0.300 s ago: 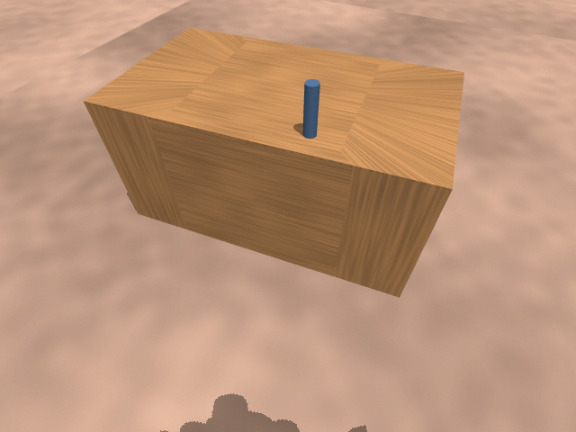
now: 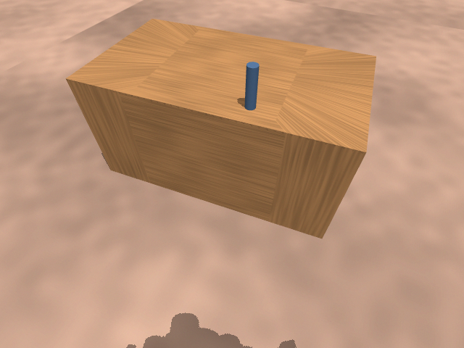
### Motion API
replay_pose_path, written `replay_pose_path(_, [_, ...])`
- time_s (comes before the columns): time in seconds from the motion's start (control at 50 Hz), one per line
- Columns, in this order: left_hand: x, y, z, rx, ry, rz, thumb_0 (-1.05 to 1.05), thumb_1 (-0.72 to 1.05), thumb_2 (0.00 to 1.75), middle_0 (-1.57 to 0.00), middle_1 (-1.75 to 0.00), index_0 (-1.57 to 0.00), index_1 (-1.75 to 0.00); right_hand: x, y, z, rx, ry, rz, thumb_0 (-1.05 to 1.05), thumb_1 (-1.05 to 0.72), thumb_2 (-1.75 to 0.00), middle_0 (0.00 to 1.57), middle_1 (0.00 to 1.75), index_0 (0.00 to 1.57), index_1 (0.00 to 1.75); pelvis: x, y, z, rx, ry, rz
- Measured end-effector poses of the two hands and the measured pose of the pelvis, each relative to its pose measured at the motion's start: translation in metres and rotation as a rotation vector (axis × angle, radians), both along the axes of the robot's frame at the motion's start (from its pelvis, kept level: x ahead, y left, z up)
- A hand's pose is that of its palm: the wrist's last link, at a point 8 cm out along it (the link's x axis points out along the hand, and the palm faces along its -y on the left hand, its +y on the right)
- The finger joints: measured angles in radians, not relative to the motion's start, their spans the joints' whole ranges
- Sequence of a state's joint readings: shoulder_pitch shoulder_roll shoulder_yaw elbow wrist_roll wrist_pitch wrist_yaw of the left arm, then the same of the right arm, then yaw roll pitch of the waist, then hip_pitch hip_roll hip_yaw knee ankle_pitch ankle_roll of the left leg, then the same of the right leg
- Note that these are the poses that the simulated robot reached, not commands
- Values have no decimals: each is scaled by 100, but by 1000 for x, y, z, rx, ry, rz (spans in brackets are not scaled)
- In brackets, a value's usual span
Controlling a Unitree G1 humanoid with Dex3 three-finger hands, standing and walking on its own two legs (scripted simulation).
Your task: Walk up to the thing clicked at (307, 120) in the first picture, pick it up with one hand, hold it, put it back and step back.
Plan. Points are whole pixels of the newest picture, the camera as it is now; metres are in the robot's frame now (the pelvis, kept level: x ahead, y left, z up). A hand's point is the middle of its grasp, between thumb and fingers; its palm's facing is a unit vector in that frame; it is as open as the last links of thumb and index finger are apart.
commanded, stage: stand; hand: left
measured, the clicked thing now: (251, 87) +0.96 -0.07 -0.10
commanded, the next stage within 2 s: walk up in 0.82 s
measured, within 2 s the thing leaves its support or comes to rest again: neither
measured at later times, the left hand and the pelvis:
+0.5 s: hand out of the picture +0.08 +0.25 -0.16, palm faces -0.03 -0.94 -0.34, open 7.4 cm; pelvis +0.01 +0.00 +0.00, yaw +0 degrees
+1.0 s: hand out of the picture +0.11 +0.25 -0.15, palm faces -0.12 -0.93 -0.36, open 7.4 cm; pelvis +0.04 -0.02 +0.00, yaw -5 degrees
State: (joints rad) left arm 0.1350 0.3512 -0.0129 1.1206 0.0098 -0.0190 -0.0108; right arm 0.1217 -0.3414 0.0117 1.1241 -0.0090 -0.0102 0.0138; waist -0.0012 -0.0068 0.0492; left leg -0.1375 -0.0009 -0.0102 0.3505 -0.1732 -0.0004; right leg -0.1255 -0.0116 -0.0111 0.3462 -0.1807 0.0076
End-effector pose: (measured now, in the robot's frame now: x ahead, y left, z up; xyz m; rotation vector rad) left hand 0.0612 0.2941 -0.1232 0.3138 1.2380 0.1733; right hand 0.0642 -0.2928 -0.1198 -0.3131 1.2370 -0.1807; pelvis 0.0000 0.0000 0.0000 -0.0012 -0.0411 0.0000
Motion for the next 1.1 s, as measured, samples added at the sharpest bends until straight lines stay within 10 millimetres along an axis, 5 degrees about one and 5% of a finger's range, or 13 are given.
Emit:
replay_pose_path(0.86, [16, 0, 2, -1, -2, 10, 1, 91, 90, -20, -30, -20, -29, 20, -6, 1, -2, -19, 3, 1, -90, -90, 20, 30, 20, 30, 17, -3, 0, 4, 6, -11])
replay_pose_path(0.96, [31, 3, 6, 24, 40, -53, 1, 91, 90, -20, -30, -20, -29, 13, -28, 5, -18, -107, -72, 1, -90, -90, 21, 30, 20, 30, 30, -11, -5, 14, 9, -71])
replay_pose_path(1.1, [91, -19, 17, 68, -19, -141, 1, 91, 90, -20, -30, -20, -29, -6, -85, -6, -45, -29, -147, 1, -90, -90, 21, 30, 20, 30, 63, -48, -15, 29, -19, -134])
